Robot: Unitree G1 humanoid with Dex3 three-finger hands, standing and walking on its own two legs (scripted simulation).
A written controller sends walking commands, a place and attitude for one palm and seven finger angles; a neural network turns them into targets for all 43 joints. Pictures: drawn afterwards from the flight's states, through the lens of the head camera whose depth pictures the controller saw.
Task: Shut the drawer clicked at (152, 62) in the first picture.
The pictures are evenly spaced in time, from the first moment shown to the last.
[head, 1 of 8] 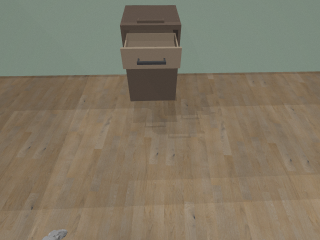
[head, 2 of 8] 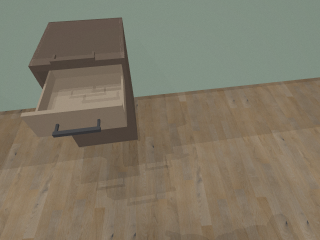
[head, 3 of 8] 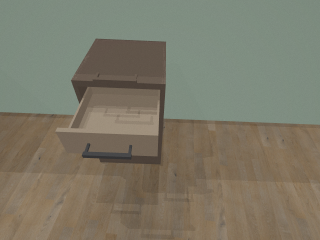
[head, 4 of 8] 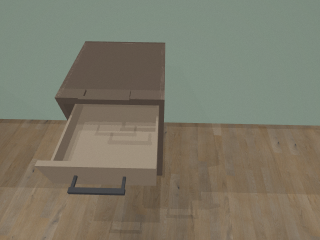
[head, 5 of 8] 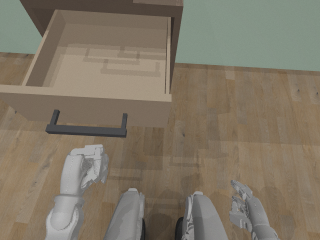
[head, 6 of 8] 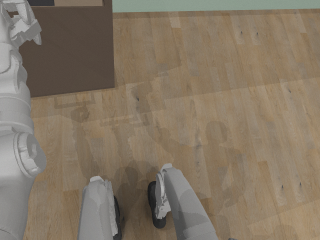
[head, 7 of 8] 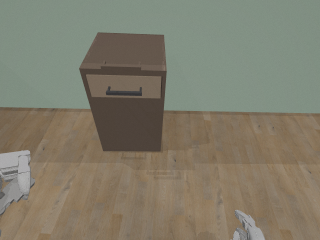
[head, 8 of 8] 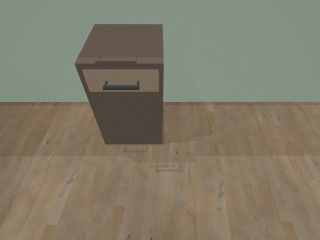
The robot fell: no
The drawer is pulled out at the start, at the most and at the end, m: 0.28 0.28 0.00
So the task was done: yes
